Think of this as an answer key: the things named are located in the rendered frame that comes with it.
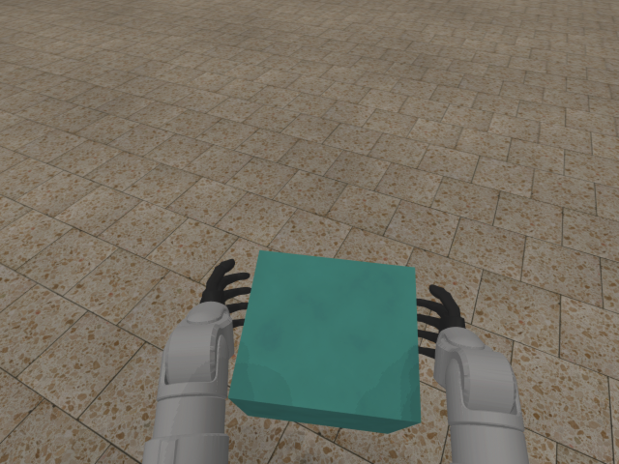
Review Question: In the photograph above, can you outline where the carton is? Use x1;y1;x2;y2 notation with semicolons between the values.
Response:
228;250;421;434

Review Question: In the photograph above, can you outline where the robot right hand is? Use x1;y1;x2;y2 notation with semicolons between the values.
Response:
416;284;466;359

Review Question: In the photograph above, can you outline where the left robot forearm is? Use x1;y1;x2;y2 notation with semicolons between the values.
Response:
142;302;234;464

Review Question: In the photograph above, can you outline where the robot left hand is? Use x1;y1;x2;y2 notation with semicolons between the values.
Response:
200;259;251;328

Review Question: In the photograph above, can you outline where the right robot forearm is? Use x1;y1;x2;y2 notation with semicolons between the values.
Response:
433;327;529;464

